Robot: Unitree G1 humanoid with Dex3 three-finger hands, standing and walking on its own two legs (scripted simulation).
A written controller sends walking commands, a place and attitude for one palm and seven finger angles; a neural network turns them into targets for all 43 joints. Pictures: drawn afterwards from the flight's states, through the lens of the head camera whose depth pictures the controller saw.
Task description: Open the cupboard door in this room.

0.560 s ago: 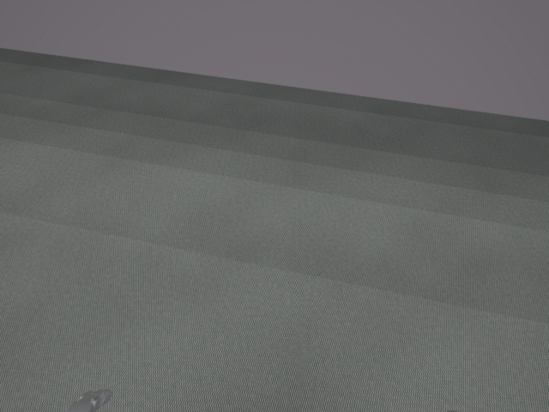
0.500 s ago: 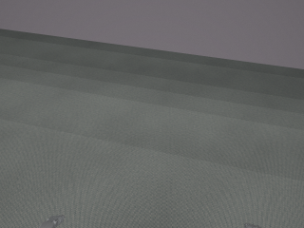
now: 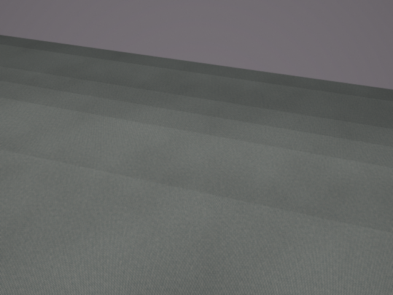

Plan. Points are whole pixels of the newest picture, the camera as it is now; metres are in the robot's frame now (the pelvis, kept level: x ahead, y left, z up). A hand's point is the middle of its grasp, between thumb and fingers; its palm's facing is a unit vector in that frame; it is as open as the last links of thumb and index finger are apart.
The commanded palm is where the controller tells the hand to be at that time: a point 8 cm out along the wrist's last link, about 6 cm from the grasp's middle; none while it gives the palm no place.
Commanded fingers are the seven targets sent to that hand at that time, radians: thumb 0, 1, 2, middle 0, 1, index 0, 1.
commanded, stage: stand and wait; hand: left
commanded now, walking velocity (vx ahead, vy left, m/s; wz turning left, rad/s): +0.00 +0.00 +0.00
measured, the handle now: out of the picture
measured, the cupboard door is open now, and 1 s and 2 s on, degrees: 0 0 0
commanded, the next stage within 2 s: turn or walk to find it in 0.34 s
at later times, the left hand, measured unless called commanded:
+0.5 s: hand out of the picture +0.06 +0.24 -0.16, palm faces +0.00 -0.94 -0.34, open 7.4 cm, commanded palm none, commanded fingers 0.00 0.90 0.90 -0.20 -0.30 -0.20 -0.30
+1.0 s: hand out of the picture +0.00 +0.23 -0.17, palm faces +0.19 -0.95 -0.24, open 7.4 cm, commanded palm none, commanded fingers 0.00 0.90 0.90 -0.20 -0.30 -0.20 -0.30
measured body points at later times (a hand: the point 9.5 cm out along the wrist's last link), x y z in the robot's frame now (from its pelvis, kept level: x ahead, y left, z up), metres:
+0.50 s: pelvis -0.02 +0.00 +0.00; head -0.01 +0.00 +0.45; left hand +0.06 +0.29 -0.13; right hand +0.06 -0.30 -0.13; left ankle +0.00 +0.12 -0.74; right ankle +0.00 -0.12 -0.74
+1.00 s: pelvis -0.04 +0.01 +0.00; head -0.01 +0.04 +0.45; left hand -0.01 +0.28 -0.15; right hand +0.03 -0.22 -0.15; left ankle +0.00 +0.11 -0.74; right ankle -0.04 -0.14 -0.68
